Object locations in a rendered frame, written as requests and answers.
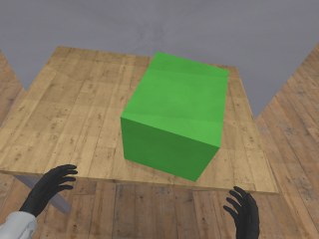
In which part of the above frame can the left robot forearm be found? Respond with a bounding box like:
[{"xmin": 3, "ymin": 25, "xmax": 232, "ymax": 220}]
[{"xmin": 0, "ymin": 211, "xmax": 38, "ymax": 239}]

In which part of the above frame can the left robot hand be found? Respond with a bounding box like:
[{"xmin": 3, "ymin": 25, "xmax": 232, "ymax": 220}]
[{"xmin": 19, "ymin": 164, "xmax": 78, "ymax": 218}]

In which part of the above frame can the table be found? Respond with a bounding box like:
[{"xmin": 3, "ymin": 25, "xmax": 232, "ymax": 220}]
[{"xmin": 0, "ymin": 46, "xmax": 279, "ymax": 214}]

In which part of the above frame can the right robot hand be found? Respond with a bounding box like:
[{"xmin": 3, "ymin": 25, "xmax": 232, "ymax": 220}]
[{"xmin": 222, "ymin": 186, "xmax": 260, "ymax": 239}]

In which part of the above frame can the carton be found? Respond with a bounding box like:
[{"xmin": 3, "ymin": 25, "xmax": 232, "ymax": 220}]
[{"xmin": 120, "ymin": 52, "xmax": 229, "ymax": 182}]

